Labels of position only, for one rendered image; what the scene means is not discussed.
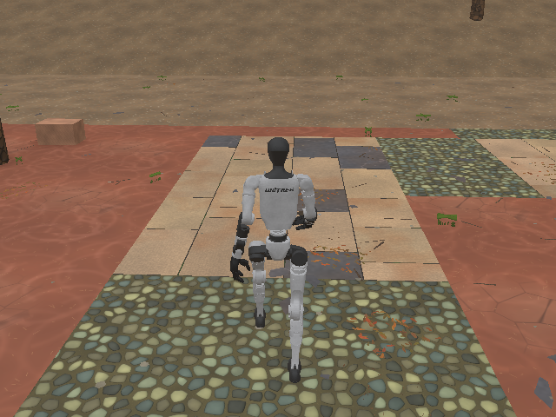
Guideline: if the robot left upper arm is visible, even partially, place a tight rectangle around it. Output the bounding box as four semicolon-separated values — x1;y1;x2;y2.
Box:
241;175;261;225

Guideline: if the robot left forearm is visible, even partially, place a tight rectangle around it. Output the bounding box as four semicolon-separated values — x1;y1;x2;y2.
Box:
232;212;250;259

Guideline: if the robot right upper arm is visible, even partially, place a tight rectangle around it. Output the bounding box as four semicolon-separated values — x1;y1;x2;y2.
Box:
296;174;316;219

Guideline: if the right robot foot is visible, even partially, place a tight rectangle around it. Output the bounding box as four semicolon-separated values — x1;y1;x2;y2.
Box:
288;358;301;383

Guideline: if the left robot hand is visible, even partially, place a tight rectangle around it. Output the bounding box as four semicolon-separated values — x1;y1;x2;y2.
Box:
230;256;250;283

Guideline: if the right robot shin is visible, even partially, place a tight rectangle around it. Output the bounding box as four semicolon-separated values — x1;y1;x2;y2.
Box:
289;305;304;369

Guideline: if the right robot hand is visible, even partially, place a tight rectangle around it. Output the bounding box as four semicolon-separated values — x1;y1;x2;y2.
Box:
292;215;314;230

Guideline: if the robot right forearm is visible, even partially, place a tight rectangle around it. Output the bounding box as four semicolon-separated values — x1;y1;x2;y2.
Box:
304;207;317;225

